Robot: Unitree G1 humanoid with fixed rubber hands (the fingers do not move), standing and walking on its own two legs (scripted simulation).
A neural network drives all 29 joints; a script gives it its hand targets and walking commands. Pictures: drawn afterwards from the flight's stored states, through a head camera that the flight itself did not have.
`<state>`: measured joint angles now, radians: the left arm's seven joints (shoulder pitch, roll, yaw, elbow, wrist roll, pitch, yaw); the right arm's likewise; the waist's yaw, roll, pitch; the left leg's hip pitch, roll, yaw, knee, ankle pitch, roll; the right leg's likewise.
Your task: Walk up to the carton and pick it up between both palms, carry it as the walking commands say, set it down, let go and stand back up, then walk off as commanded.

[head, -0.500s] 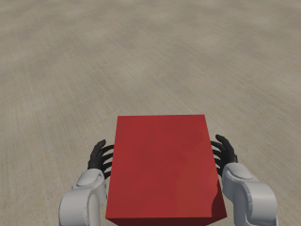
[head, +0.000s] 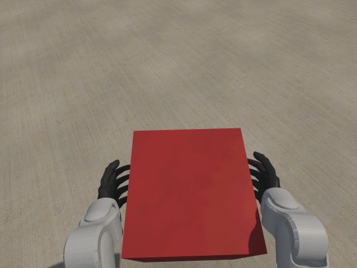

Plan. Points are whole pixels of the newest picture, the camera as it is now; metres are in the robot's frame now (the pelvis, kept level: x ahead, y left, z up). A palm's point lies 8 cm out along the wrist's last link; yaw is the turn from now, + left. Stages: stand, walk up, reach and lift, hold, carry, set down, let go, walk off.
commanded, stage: carry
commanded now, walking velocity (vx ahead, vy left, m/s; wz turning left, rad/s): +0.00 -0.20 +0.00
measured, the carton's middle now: (188, 201) +0.27 +0.00 +0.02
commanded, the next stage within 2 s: none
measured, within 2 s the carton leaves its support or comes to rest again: neither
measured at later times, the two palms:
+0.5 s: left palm (186, 235) +0.18 +0.01 +0.08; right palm out of the picture +0.18 -0.29 +0.07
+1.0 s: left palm out of the picture +0.13 -0.14 +0.09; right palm out of the picture +0.12 -0.43 +0.08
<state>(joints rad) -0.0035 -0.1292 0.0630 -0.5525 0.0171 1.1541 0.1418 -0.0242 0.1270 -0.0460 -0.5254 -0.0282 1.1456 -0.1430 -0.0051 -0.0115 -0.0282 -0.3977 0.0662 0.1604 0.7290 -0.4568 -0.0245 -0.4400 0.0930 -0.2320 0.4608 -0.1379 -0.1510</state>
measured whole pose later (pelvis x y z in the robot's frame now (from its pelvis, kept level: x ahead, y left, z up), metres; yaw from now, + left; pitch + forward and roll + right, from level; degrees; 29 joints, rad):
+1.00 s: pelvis -0.11 -0.28 +0.00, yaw +0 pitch +2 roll -1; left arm 0.00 -0.13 0.03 -0.49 0.02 1.19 0.15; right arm 0.01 0.13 -0.07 -0.53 -0.06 1.21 -0.13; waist 0.00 0.06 -0.05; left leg -0.51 0.17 0.07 0.96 -0.49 -0.09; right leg -0.38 -0.04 -0.14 0.56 -0.21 -0.02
